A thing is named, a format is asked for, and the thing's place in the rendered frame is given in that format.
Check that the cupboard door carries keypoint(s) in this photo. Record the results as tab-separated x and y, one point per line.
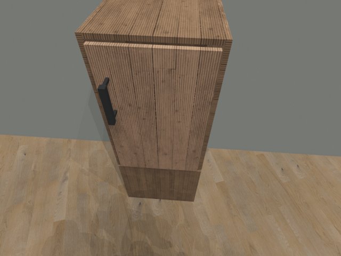
163	95

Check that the handle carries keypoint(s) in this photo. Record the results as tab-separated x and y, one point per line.
106	102

